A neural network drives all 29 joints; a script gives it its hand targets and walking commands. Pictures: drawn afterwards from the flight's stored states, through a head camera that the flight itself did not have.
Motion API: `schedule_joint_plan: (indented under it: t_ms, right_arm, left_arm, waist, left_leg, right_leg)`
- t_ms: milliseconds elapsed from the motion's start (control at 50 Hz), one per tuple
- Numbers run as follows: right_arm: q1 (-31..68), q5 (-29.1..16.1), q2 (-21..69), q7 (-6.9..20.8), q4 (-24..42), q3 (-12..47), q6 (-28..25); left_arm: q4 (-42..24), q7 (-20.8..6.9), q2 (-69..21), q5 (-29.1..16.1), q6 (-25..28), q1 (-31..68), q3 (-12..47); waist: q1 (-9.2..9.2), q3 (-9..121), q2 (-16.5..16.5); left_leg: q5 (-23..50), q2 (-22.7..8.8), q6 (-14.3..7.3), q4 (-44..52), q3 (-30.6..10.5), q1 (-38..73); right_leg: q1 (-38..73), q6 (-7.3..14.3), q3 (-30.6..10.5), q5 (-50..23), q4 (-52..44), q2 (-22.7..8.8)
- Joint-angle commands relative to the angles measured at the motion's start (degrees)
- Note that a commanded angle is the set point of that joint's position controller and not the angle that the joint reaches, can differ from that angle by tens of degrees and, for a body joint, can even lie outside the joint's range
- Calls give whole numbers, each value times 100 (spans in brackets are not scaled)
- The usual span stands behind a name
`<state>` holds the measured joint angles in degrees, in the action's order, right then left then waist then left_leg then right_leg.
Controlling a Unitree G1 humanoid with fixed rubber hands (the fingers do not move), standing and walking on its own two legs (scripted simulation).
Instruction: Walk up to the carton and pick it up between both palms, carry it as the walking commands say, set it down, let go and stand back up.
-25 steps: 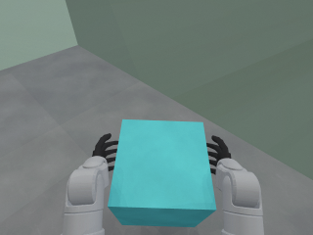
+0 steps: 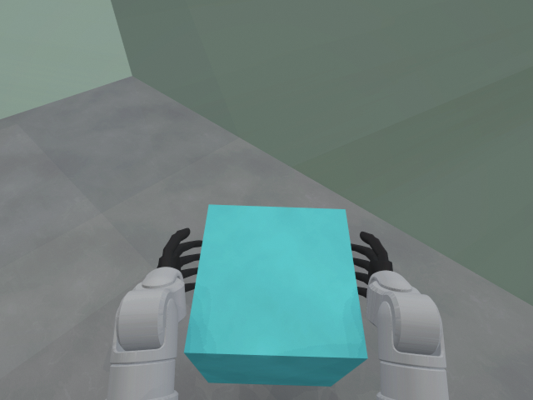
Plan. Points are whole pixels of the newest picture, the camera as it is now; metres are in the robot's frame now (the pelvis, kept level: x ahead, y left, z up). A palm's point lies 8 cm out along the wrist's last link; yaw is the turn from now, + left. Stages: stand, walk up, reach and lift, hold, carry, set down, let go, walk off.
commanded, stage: carry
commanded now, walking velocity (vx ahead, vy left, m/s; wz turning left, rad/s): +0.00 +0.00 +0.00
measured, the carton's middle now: (273, 300) +0.28 +0.00 +0.01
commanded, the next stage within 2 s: none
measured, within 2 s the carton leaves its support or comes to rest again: neither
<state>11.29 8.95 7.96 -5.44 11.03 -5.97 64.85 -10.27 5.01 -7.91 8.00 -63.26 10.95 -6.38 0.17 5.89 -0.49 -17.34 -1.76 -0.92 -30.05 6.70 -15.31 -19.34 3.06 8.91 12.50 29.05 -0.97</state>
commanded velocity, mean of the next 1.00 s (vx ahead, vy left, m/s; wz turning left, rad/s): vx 0.00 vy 0.00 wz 0.00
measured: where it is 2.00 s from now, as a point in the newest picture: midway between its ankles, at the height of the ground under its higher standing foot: outside the picture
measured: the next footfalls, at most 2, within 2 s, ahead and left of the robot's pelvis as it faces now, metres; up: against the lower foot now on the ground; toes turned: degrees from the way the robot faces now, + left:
none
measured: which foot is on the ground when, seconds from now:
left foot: down 0.00-1.00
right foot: down 0.00-1.00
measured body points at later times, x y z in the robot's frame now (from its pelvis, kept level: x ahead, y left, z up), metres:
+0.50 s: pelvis +0.00 +0.01 +0.00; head -0.02 +0.00 +0.45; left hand +0.29 +0.15 +0.07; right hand +0.29 -0.14 +0.07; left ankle -0.02 +0.10 -0.73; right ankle +0.03 -0.09 -0.73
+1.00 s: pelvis +0.00 +0.01 +0.00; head -0.02 +0.00 +0.45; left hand +0.28 +0.16 +0.08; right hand +0.28 -0.14 +0.08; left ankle -0.02 +0.10 -0.73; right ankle +0.03 -0.09 -0.73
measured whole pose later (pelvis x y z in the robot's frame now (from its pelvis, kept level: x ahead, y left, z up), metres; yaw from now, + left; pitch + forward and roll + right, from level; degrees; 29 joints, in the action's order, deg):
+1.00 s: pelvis +0.00 +0.01 +0.00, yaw +0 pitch +2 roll +0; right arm 11.3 8.4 7.9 -5.7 13.7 -5.8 67.9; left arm -13.2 5.3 -7.9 7.7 -66.5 10.7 -6.0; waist 0.2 5.8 -0.6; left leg -17.5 -1.5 -1.4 -30.1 7.0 -14.9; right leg -19.0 2.3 8.7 12.5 29.1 -1.6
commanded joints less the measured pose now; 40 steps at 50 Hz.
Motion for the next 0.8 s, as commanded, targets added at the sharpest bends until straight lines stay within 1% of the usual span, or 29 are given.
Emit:
schedule_joint_plan:
  t_ms: [0, 300, 780]
  right_arm:
    - [2613, -2113, 4959, 1343, 467, 3574, -138]
    - [2604, -2154, 4937, 1345, 523, 3607, -92]
    - [2659, -2289, 4997, 1364, 649, 3724, 122]
  left_arm:
    - [-393, -1328, -4932, -2053, 52, 2557, 3551]
    - [-459, -1327, -4933, -2091, 3, 2539, 3603]
    - [-618, -1356, -5022, -2231, -220, 2583, 3751]
  waist:
    - [-1, 1333, 29]
    - [-1, 1313, 20]
    - [-1, 1286, 16]
  left_leg:
    - [922, -709, -102, 458, -672, 170]
    - [1006, -716, -104, 461, -669, 193]
    - [1063, -713, -97, 471, -645, 214]
  right_leg:
    - [853, 13, -858, -1275, -336, -825]
    - [838, -6, -836, -1232, -315, -818]
    - [826, -21, -801, -1172, -320, -814]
